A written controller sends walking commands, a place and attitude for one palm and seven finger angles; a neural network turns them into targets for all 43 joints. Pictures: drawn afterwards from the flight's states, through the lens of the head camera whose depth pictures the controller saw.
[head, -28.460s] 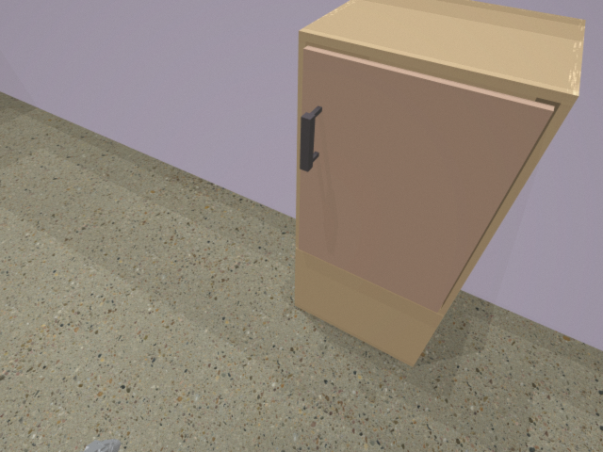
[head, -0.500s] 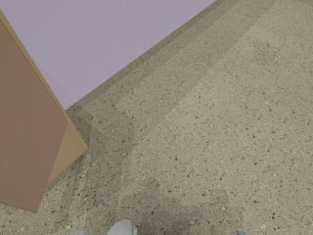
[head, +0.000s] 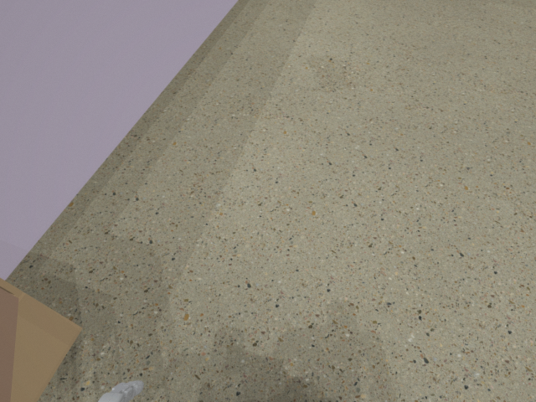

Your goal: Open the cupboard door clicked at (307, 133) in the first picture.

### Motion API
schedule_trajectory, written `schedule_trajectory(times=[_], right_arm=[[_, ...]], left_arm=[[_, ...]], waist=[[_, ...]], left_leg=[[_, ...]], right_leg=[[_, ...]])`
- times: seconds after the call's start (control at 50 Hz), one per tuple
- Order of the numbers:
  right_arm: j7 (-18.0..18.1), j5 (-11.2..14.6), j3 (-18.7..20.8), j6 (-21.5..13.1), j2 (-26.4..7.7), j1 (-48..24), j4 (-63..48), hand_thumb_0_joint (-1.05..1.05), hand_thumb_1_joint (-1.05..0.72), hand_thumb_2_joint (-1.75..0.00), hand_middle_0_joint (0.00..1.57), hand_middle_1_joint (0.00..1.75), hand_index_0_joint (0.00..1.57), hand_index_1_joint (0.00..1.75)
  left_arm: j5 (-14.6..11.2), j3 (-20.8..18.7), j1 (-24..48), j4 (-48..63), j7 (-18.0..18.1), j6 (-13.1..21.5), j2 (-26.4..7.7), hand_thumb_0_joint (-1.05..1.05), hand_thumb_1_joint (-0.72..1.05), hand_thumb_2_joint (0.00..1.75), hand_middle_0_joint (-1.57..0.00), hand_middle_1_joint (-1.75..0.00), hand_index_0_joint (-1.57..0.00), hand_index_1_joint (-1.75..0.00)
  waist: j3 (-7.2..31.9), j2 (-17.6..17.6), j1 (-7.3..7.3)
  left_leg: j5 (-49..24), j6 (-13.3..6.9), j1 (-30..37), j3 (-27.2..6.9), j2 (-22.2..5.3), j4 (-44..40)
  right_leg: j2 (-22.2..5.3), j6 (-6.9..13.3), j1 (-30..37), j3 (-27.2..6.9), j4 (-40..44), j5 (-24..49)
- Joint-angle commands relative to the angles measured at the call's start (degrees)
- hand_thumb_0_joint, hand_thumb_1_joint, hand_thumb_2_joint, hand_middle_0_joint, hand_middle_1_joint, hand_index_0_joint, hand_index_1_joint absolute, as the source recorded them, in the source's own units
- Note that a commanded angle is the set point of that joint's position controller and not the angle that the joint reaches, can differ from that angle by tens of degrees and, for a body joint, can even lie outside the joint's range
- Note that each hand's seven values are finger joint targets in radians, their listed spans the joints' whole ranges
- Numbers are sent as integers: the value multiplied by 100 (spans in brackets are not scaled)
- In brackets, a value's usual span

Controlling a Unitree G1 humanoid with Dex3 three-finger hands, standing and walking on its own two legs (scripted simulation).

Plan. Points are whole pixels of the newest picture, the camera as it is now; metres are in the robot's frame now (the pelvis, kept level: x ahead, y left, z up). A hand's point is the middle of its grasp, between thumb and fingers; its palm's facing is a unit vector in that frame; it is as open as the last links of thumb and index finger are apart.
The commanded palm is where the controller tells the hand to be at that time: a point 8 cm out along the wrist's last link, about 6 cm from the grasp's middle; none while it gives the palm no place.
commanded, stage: walk to a spot facing it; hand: left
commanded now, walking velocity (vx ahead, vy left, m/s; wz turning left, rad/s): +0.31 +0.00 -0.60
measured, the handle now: out of the picture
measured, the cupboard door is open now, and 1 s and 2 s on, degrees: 38 38 38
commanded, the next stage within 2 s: turn to face it in 1.28 s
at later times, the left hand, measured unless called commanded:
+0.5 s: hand (171, 363) +0.20 +0.19 -0.19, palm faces -0.16 -0.98 -0.14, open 7.4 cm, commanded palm none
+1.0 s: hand (288, 187) +0.60 -0.03 -0.16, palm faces -0.55 -0.81 -0.17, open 7.4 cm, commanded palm none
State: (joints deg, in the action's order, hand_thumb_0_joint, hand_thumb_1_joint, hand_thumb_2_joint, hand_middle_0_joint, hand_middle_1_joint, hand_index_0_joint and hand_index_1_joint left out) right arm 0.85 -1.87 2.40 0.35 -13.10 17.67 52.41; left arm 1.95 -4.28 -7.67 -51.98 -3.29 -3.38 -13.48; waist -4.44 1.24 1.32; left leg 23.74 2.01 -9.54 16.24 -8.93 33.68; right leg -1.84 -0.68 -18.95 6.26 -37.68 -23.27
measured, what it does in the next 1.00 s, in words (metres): walks ahead, turning right: right foot, then left foot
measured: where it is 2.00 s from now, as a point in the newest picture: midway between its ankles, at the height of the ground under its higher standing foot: (354, 266)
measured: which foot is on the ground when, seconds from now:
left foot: down 0.00-0.02, up 0.04-0.42, down 0.44-0.98, up 1.00-1.00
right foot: up 0.00-0.00, down 0.02-0.44, up 0.46-0.98, down 1.00-1.00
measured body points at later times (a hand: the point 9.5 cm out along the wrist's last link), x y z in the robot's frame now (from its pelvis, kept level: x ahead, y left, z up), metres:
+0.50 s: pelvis +0.18 +0.01 -0.01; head +0.23 +0.03 +0.44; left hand +0.21 +0.24 -0.18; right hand +0.26 -0.26 -0.12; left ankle +0.27 +0.09 -0.73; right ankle +0.02 -0.10 -0.68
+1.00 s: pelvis +0.38 -0.09 -0.01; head +0.42 -0.13 +0.43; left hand +0.63 +0.02 -0.14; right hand +0.16 -0.20 -0.15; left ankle +0.28 +0.09 -0.71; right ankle +0.41 -0.19 -0.73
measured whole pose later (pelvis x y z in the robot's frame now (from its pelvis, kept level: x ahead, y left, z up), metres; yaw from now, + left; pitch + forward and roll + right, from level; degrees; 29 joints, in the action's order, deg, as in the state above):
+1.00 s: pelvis +0.38 -0.09 -0.01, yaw -29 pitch +1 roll +1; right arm 0.4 -1.3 0.8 -1.9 -8.1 31.0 62.9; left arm 1.9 -3.1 -2.2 -52.3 -2.7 1.3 -10.5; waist -5.1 -0.2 3.7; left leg 28.3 3.6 0.7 20.1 -8.6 34.5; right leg -0.4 5.9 -25.9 7.9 -37.0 -12.7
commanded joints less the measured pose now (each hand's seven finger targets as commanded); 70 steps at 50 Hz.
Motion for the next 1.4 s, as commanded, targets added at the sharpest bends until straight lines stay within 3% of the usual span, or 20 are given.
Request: schedule_trajectory(times=[0.0,0.04,0.12,0.32,0.38,0.4,0.42,0.44,0.5,0.56,0.72,0.86,0.9,0.94,0.96,0.98,1.0,1.04,1.12,1.38], right_arm=[[-92,119,74,-118,-433,-949,-892,0,-90,-90,20,30,20,30],[-104,80,170,-92,-751,-1173,-827,0,-90,-90,20,30,20,30],[-168,20,215,-70,-512,-748,-448,0,-90,-90,20,30,20,30],[-180,86,172,-308,-288,-1423,-673,0,-90,-90,20,30,20,30],[-85,70,224,-397,-480,-514,-373,0,-90,-90,20,30,20,30],[-8,39,304,-432,-781,361,-92,0,-90,-90,20,30,20,30],[42,-75,504,-471,-1544,1293,95,0,-90,-90,20,30,20,30],[78,-73,443,-411,-1673,1618,116,0,-90,-90,20,30,20,30],[48,-24,200,-415,-793,210,-219,0,-90,-90,20,30,20,30],[76,15,75,-515,-402,173,-99,0,-90,-90,20,30,20,30],[64,44,39,-522,-297,951,259,0,-90,-90,20,30,20,30],[57,-27,38,-445,-481,1444,598,0,-90,-90,20,30,20,30],[61,-17,61,-425,-629,1378,622,0,-90,-90,20,30,20,30],[31,48,70,-411,-724,907,497,0,-90,-90,20,30,20,30],[-50,147,47,-432,-511,914,382,0,-90,-90,20,30,20,30],[-18,213,18,-441,-190,949,206,0,-90,-90,20,30,20,30],[-18,182,71,-407,-357,507,153,0,-90,-90,20,30,20,30],[-22,128,107,-362,-148,26,142,0,-90,-90,20,30,20,30],[-69,30,83,-150,212,711,539,0,-90,-90,20,30,20,30],[-181,121,10,-272,102,-1521,75,0,-90,-90,20,30,20,30]], left_arm=[[-45,-421,-1949,-149,201,358,-1631,0,90,90,-20,-30,-20,-30],[-122,-347,-1526,-36,370,409,-1308,0,90,90,-20,-30,-20,-30],[-66,-181,-556,215,351,564,-800,0,90,90,-20,-30,-20,-30],[-45,-204,-1174,-192,298,688,-811,0,90,90,-20,-30,-20,-30],[-100,-220,-805,-146,303,668,-825,0,90,90,-20,-30,-20,-30],[-127,-198,-722,-98,291,675,-682,0,90,90,-20,-30,-20,-30],[-177,-162,-933,-37,244,669,-296,0,90,90,-20,-30,-20,-30],[-195,-92,-888,125,228,697,-238,0,90,90,-20,-30,-20,-30],[-27,-151,-418,24,129,637,-258,0,90,90,-20,-30,-20,-30],[22,-87,-701,-119,34,432,43,0,90,90,-20,-30,-20,-30],[10,-9,125,165,17,346,212,0,90,90,-20,-30,-20,-30],[-45,79,943,391,23,424,158,0,90,90,-20,-30,-20,-30],[-49,36,442,252,59,469,34,0,90,90,-20,-30,-20,-30],[-15,-89,-1154,-214,123,570,-281,0,90,90,-20,-30,-20,-30],[0,-255,-1975,-458,191,618,-857,0,90,90,-20,-30,-20,-30],[-109,-368,-2262,-529,270,632,-1362,0,90,90,-20,-30,-20,-30],[-195,-359,-1898,-459,341,610,-1432,0,90,90,-20,-30,-20,-30],[-196,-161,-1064,-310,391,611,-749,0,90,90,-20,-30,-20,-30],[-116,38,-674,-408,364,817,-237,0,90,90,-20,-30,-20,-30],[-110,161,-1738,-1008,461,920,-221,0,90,90,-20,-30,-20,-30]], waist=[[772,-2602,-1209],[243,-1504,-897],[26,-847,-186],[113,-926,-364],[305,-663,194],[786,-242,563],[1610,1547,876],[1834,1874,793],[150,922,177],[20,713,-142],[15,478,-32],[-156,558,169],[169,572,-72],[895,340,-865],[1578,-692,-1201],[2144,-1733,-1057],[1604,-1035,-945],[489,-233,-479],[203,-611,174],[-175,-652,-221]], left_leg=[[1728,130,-3466,-328,478,3078],[574,29,-3787,-1619,109,3796],[-443,247,-2604,-1493,122,2891],[-722,172,-2224,-1255,573,755],[-1158,34,-346,-1078,856,-303],[-1177,-101,1106,-1360,583,-577],[-766,-646,2390,-3523,-1152,-856],[-561,-1146,2483,-4927,-2127,-1742],[73,-842,127,-3481,-1541,-2186],[-1452,-465,-158,-1939,-974,-2209],[-2805,-657,739,-811,-909,-2169],[-4563,-695,1193,-266,-1133,-1781],[-5827,-646,1214,-165,-1191,-1056],[-5795,-357,403,90,-858,862],[-3402,-144,-1060,207,-295,2576],[1102,144,-2670,-376,690,4546],[779,-12,-3145,-1367,433,5048],[-250,20,-2963,-1598,-2,4544],[-830,95,-1955,-1455,28,3198],[-1178,-106,-2542,-1010,593,846]], right_leg=[[-2048,1266,3165,-3730,2297,-37],[-1956,1503,2328,-3561,2561,-489],[-1142,1115,1002,-2096,2560,670],[-969,1100,1707,-2027,1985,2608],[-710,875,831,-1782,1201,3015],[-393,659,146,-1569,153,2967],[454,307,-1008,-836,-1816,860],[640,267,-1722,-870,-3402,-972],[-258,238,-1924,-954,-4126,333],[-356,96,-1734,-740,-3699,1027],[-432,4,-2564,-438,-2545,1777],[-117,372,-1581,133,-351,1261],[153,573,-713,282,-179,863],[376,776,1539,344,449,1192],[-754,1156,3236,-1098,764,1248],[-2222,1814,4182,-4010,1555,2212],[-2284,1840,3606,-3902,1963,1929],[-1773,1434,1841,-2711,2156,2156],[-953,1013,452,-1263,2534,2497],[-1101,850,2288,-920,2041,5966]])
